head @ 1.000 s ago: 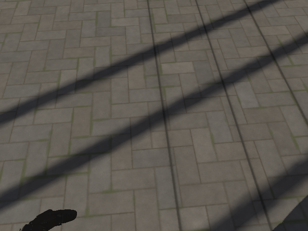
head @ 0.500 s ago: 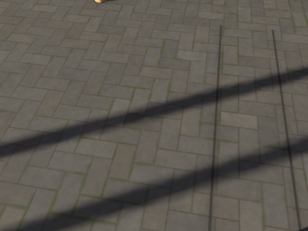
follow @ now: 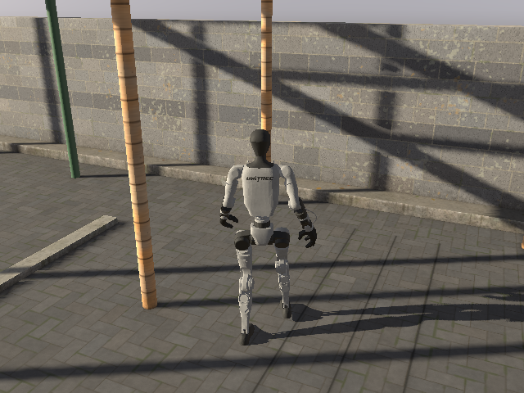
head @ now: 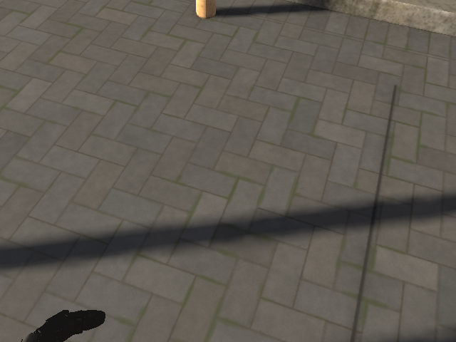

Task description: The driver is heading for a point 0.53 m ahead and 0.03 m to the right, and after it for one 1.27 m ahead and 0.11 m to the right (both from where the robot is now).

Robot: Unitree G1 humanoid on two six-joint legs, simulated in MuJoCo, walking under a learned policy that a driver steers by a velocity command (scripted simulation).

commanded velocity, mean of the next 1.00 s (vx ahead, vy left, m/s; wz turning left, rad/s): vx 0.50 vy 0.00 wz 0.06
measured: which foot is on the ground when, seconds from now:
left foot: down 0.00-0.06, up 0.08-0.54, down 0.56-1.00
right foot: up 0.00-0.04, down 0.06-0.56, up 0.58-1.00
